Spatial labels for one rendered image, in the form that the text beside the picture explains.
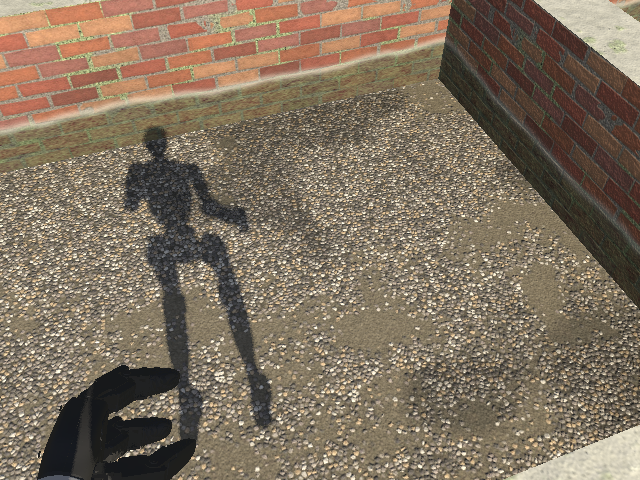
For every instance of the robot left hand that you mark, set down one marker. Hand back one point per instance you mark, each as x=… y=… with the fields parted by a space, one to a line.
x=84 y=444

